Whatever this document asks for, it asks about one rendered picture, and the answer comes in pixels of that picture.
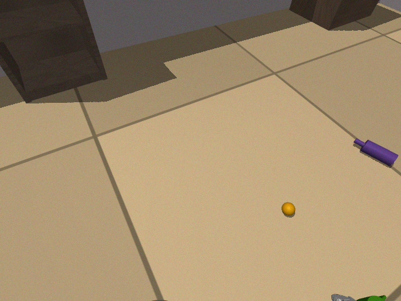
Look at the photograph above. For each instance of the bookshelf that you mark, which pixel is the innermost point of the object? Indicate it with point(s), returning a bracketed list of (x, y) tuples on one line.
[(48, 46)]

